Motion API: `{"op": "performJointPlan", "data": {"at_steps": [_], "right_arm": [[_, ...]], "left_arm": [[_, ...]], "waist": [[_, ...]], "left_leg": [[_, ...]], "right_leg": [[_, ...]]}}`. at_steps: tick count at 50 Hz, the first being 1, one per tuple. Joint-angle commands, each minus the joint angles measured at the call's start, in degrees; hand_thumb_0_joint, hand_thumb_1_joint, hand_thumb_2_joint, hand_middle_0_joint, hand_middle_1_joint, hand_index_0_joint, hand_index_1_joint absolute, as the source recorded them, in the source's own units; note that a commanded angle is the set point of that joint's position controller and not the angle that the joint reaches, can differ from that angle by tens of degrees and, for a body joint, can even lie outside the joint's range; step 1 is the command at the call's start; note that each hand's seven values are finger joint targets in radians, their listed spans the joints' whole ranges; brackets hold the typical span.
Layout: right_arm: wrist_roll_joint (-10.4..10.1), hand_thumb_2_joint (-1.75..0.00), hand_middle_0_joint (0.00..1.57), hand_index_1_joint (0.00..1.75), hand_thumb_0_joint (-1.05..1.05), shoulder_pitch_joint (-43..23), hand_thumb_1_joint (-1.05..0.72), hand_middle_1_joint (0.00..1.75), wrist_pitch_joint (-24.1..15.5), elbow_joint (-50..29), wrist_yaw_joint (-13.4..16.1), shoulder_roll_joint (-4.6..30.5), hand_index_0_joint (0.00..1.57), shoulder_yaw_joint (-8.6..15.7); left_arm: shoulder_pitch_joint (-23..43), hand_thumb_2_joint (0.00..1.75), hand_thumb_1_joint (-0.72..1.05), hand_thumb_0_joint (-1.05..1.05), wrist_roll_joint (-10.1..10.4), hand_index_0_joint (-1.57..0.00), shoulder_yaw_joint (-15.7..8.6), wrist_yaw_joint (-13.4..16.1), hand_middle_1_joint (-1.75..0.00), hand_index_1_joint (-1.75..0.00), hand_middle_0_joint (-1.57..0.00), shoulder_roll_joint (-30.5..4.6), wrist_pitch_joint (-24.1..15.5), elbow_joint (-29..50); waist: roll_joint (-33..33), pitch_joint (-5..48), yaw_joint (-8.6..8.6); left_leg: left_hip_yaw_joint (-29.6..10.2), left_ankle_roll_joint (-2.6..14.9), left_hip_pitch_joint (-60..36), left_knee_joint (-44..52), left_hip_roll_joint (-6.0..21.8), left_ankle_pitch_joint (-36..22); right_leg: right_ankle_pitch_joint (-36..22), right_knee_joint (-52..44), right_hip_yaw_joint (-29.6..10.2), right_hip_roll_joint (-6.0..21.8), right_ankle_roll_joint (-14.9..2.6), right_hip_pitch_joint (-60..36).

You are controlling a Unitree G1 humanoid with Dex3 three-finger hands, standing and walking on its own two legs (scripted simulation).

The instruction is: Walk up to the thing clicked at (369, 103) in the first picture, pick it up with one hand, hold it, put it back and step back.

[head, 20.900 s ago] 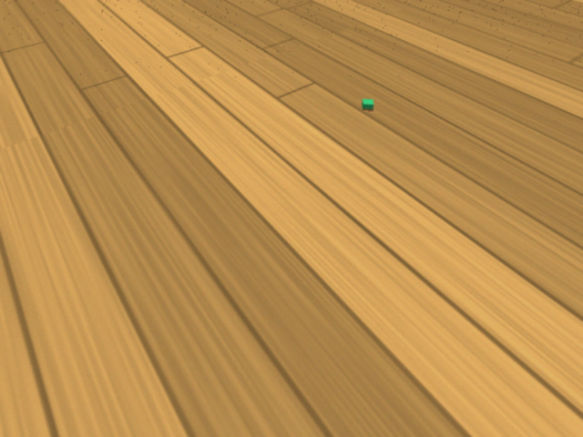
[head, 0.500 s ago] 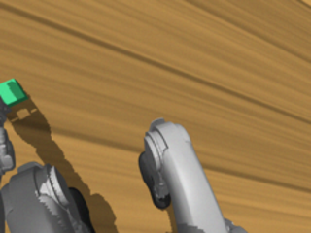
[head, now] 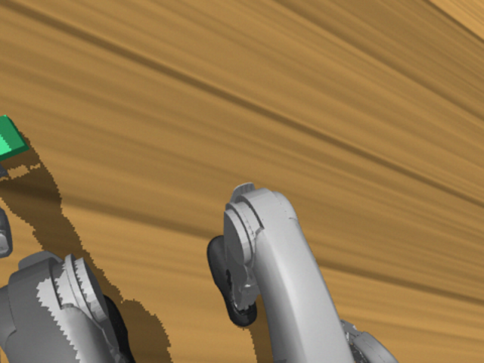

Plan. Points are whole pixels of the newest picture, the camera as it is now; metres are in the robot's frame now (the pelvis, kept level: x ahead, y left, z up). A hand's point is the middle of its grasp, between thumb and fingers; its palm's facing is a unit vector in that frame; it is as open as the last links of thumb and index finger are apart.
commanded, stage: rest palm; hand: left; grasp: from above
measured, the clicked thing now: out of the picture +0.52 +0.25 -0.30
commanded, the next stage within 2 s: close in 1.06 s
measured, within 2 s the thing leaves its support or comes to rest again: neither
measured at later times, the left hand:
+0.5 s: hand out of the picture +0.51 +0.25 -0.25, palm faces -0.43 -0.16 -0.89, open 12.4 cm
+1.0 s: hand out of the picture +0.51 +0.24 -0.26, palm faces -0.41 -0.15 -0.90, open 11.8 cm
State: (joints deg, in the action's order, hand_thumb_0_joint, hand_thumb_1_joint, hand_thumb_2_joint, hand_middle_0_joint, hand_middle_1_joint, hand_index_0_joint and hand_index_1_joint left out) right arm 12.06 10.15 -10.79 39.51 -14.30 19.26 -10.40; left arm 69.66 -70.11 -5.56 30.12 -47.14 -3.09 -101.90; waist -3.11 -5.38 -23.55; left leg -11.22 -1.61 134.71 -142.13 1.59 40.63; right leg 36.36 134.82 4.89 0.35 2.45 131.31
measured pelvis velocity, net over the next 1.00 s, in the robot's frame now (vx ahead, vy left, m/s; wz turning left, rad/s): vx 0.00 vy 0.01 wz -0.08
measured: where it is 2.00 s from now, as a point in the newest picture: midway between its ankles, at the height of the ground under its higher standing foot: (181, 326)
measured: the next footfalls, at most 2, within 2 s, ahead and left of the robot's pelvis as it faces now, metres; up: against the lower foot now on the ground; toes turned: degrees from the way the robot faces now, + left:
none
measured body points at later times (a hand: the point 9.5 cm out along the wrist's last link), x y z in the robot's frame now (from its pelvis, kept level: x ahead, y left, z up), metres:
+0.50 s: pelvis +0.00 +0.01 +0.00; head +0.30 +0.08 +0.32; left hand +0.53 +0.26 -0.20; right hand -0.02 -0.24 -0.06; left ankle +0.07 +0.13 -0.28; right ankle +0.11 -0.13 -0.28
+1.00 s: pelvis +0.00 +0.01 +0.00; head +0.31 +0.09 +0.31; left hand +0.53 +0.25 -0.21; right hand -0.02 -0.23 -0.04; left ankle +0.07 +0.13 -0.28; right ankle +0.11 -0.13 -0.28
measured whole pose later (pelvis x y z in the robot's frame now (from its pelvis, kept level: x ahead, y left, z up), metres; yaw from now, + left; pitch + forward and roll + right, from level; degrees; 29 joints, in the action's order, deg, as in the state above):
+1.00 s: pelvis +0.00 +0.01 +0.00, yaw -4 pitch +29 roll -14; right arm 15.3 8.8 -17.0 36.4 -18.1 21.4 -18.7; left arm 71.8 -69.3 -5.8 38.1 -57.4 -2.8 -105.5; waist -7.9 -13.5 -28.1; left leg -15.5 -1.0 133.9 -144.5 2.0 41.6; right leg 35.5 133.1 8.4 -1.1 3.8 128.2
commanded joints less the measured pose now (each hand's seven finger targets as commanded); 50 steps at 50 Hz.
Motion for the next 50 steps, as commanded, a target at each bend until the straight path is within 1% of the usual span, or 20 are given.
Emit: {"op": "performJointPlan", "data": {"at_steps": [1,4,8,9,10,13,17,18,19,22,25,28,29,33,36,39,41,44,46,50], "right_arm": [[0.8,-0.9,0.2,0.3,0.0,15.0,-0.88,0.3,-0.4,1.4,0.5,17.1,0.2,3.2],[1.8,-0.9,0.2,0.3,0.0,14.5,-0.88,0.3,-1.1,1.4,-0.2,17.3,0.2,2.4],[2.4,-0.9,0.2,0.3,0.0,14.8,-0.88,0.3,-2.3,1.8,-0.9,18.3,0.2,1.6],[2.6,-0.9,0.2,0.3,0.0,14.4,-0.89,0.3,-2.5,1.5,-1.3,18.3,0.2,1.2],[2.8,-0.9,0.2,0.3,0.0,14.8,-0.89,0.3,-2.5,2.0,-1.5,18.8,0.2,1.0],[3.0,-0.9,0.2,0.3,0.0,14.9,-0.89,0.3,-3.1,1.7,-2.2,18.9,0.2,0.4],[2.8,-0.9,0.2,0.3,0.0,15.0,-0.89,0.3,-3.3,1.5,-2.5,19.7,0.2,0.3],[2.6,-0.9,0.2,0.3,0.0,13.8,-0.89,0.3,-3.6,0.9,-2.7,19.3,0.2,0.2],[2.5,-0.9,0.2,0.3,0.0,14.6,-0.89,0.3,-3.6,1.5,-2.7,19.8,0.2,-0.1],[2.6,-0.9,0.2,0.3,0.0,14.6,-0.89,0.3,-3.6,1.0,-2.9,19.5,0.2,-0.2],[2.4,-0.9,0.2,0.3,0.0,15.2,-0.89,0.3,-3.8,1.1,-2.7,20.5,0.2,-0.1],[2.8,-0.9,0.2,0.3,0.0,14.5,-0.89,0.3,-4.3,0.7,-3.2,19.8,0.2,-1.0],[2.9,-0.9,0.2,0.3,0.0,13.5,-0.89,0.3,-4.7,0.3,-3.4,19.4,0.2,-1.6],[3.0,-0.9,0.2,0.3,0.0,14.1,-0.89,0.3,-4.8,0.9,-3.1,20.7,0.2,-1.7],[3.1,-0.9,0.2,0.3,0.0,13.1,-0.89,0.3,-5.1,0.2,-3.2,21.1,0.2,-2.1],[3.5,-0.9,0.2,0.3,0.0,12.2,-0.89,0.3,-5.6,-0.3,-3.4,21.0,0.2,-2.7],[3.1,-0.9,0.2,0.3,0.0,11.7,-0.9,0.3,-5.7,-0.4,-3.4,21.2,0.2,-2.9],[3.4,-0.9,0.2,0.3,0.0,12.1,-0.9,0.3,-5.9,-0.5,-3.7,21.2,0.2,-3.3],[3.1,-0.9,0.2,0.3,0.0,11.9,-0.9,0.3,-6.0,-0.4,-3.5,21.8,0.2,-3.4],[3.1,-0.9,0.2,0.3,0.0,11.7,-0.9,0.3,-5.9,-0.6,-3.7,21.8,0.2,-3.7]], "left_arm": [[21.0,0.74,-0.25,0.0,-1.5,-0.3,-0.7,5.0,-0.78,-0.77,-0.29,-13.3,-1.9,8.9],[18.5,0.73,-0.23,0.0,-1.6,-0.3,-0.6,6.6,-0.76,-0.76,-0.3,-13.4,-1.7,5.7],[20.2,0.73,-0.23,0.0,-1.1,-0.32,-2.6,8.0,-0.74,-0.74,-0.32,-17.2,-1.5,8.0],[18.2,0.71,-0.22,0.0,-0.9,-0.33,-1.7,7.8,-0.73,-0.73,-0.33,-15.9,-1.0,5.0],[17.8,0.7,-0.21,0.0,-0.8,-0.33,-2.6,8.2,-0.73,-0.72,-0.32,-17.7,-0.8,5.5],[16.6,0.69,-0.21,0.0,-0.2,-0.32,-2.4,7.9,-0.73,-0.72,-0.32,-17.1,-0.1,3.8],[15.4,0.68,-0.2,0.0,0.6,-0.34,-3.5,7.8,-0.73,-0.72,-0.33,-19.5,0.4,5.0],[15.9,0.68,-0.2,0.0,0.7,-0.34,-2.0,7.5,-0.72,-0.72,-0.34,-17.9,0.5,5.5],[15.5,0.69,-0.21,0.0,0.7,-0.33,-3.3,7.7,-0.73,-0.73,-0.32,-19.6,0.5,4.4],[15.2,0.68,-0.2,0.0,0.8,-0.34,-2.2,7.3,-0.73,-0.72,-0.34,-18.0,0.2,2.7],[16.7,0.68,-0.2,0.0,0.8,-0.34,-3.0,7.4,-0.72,-0.72,-0.34,-19.8,-0.6,5.3],[16.8,0.65,-0.16,0.0,0.3,-0.36,-1.3,7.3,-0.73,-0.72,-0.35,-17.1,-1.2,4.1],[16.1,0.65,-0.16,0.0,0.8,-0.37,0.3,7.1,-0.73,-0.72,-0.36,-15.3,-1.2,2.5],[17.9,0.64,-0.13,0.0,-0.2,-0.4,-0.3,8.3,-0.71,-0.7,-0.39,-18.3,-1.8,3.6],[17.9,0.64,-0.14,0.0,-0.2,-0.39,0.4,9.0,-0.71,-0.7,-0.38,-18.0,-1.8,3.0],[17.5,0.63,-0.12,0.0,0.1,-0.41,1.6,9.3,-0.7,-0.69,-0.4,-17.2,-1.4,2.2],[17.7,0.63,-0.12,0.0,0.3,-0.41,0.8,10.1,-0.69,-0.68,-0.4,-19.1,-1.0,2.3],[17.3,0.61,-0.11,0.0,0.8,-0.42,1.0,10.2,-0.66,-0.66,-0.42,-18.5,-0.4,2.1],[18.1,0.63,-0.12,0.0,1.1,-0.42,0.3,10.6,-0.67,-0.66,-0.41,-20.7,-0.1,2.6],[16.7,0.62,-0.13,0.0,1.3,-0.41,0.0,10.2,-0.67,-0.66,-0.4,-20.6,0.7,1.5]], "waist": [[25.0,38.9,-3.68],[25.3,36.7,-4.58],[28.9,38.6,-4.13],[28.0,36.2,-5.0],[27.6,37.1,-4.7],[26.9,35.4,-5.24],[28.0,36.8,-4.23],[28.0,36.2,-4.48],[27.6,35.8,-5.13],[24.5,32.7,-6.36],[26.1,33.9,-5.93],[27.1,32.1,-7.49],[26.0,30.5,-7.9],[27.5,31.3,-7.69],[27.3,30.2,-8.11],[26.8,29.1,-8.82],[27.0,29.6,-8.1],[27.5,29.6,-8.96],[27.6,30.3,-8.64],[28.9,29.8,-8.85]], "left_leg": [[6.2,2.61,-28.1,13.0,-0.5,-11.1],[6.2,2.5,-27.2,12.1,-0.2,-11.5],[5.4,2.04,-30.2,11.7,0.2,-14.0],[5.4,2.11,-29.0,11.5,0.3,-13.8],[5.3,2.22,-28.0,11.5,0.4,-14.3],[5.0,2.34,-27.1,10.8,0.4,-14.9],[4.4,2.16,-27.8,12.0,0.6,-14.7],[4.2,2.19,-27.8,11.4,0.7,-14.3],[3.8,2.16,-27.7,11.6,0.8,-14.6],[3.9,2.73,-24.3,11.1,0.7,-12.8],[3.7,2.47,-25.9,12.0,0.6,-12.9],[2.9,1.94,-28.7,11.6,0.8,-14.2],[3.1,2.12,-27.6,11.1,0.7,-13.1],[2.9,1.89,-28.5,12.0,0.8,-12.7],[2.4,1.71,-28.2,12.5,1.0,-12.0],[2.6,1.76,-28.1,12.0,0.9,-11.0],[2.5,1.73,-27.8,12.1,1.0,-11.7],[2.5,1.67,-28.6,12.1,1.1,-13.2],[2.4,1.79,-28.0,12.1,1.3,-13.0],[2.1,1.53,-28.6,12.2,1.5,-13.9]], "right_leg": [[-12.5,-12.0,7.4,-2.6,-3.52,-23.9],[-13.8,-11.7,7.7,-3.0,-3.37,-24.8],[-15.8,-11.0,8.4,-2.9,-3.52,-24.9],[-15.9,-10.9,8.5,-3.1,-3.42,-25.3],[-16.6,-11.1,8.4,-3.4,-3.28,-26.6],[-17.3,-10.6,8.6,-3.3,-3.14,-27.0],[-16.6,-11.1,9.0,-3.7,-3.38,-28.1],[-16.3,-10.8,9.2,-3.7,-3.42,-26.6],[-16.4,-10.7,9.6,-3.7,-3.46,-26.5],[-15.6,-11.5,9.4,-4.0,-3.04,-27.0],[-15.1,-11.9,9.6,-3.8,-3.15,-27.6],[-15.8,-10.9,10.6,-3.7,-3.17,-25.3],[-15.4,-10.9,10.6,-3.8,-3.06,-24.9],[-15.1,-11.8,10.7,-3.8,-3.13,-25.5],[-14.7,-11.9,11.1,-3.9,-3.12,-25.1],[-14.5,-12.0,10.9,-3.9,-2.89,-25.6],[-15.2,-12.2,10.7,-4.1,-2.99,-26.3],[-16.4,-12.1,10.8,-4.0,-2.83,-27.0],[-16.5,-12.7,10.6,-4.4,-2.83,-27.8],[-17.1,-12.1,10.9,-4.2,-2.88,-27.5]]}}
